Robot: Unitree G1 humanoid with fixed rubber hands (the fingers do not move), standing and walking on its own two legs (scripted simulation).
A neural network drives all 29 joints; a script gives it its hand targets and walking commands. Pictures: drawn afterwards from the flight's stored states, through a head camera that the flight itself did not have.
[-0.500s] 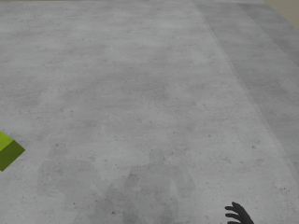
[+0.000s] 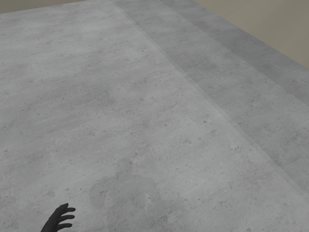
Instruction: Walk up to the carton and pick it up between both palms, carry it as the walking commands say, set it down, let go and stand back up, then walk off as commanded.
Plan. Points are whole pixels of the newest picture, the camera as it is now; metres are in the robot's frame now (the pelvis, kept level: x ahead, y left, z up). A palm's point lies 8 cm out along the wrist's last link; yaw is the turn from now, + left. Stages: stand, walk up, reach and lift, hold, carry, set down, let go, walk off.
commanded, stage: walk off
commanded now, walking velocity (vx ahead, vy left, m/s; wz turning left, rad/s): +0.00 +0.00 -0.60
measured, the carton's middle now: out of the picture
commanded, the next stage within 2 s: stand in 1.30 s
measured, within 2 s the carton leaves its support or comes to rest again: neither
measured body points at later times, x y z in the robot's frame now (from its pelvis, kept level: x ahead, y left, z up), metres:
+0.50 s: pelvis -0.01 +0.02 +0.00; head +0.03 +0.02 +0.45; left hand +0.15 +0.27 -0.12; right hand +0.09 -0.28 -0.09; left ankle +0.03 +0.12 -0.73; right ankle -0.01 -0.11 -0.72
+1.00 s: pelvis -0.04 +0.00 +0.00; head -0.02 -0.05 +0.45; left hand +0.25 +0.12 -0.09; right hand -0.14 -0.28 -0.13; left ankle +0.03 +0.12 -0.68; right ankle -0.09 -0.08 -0.73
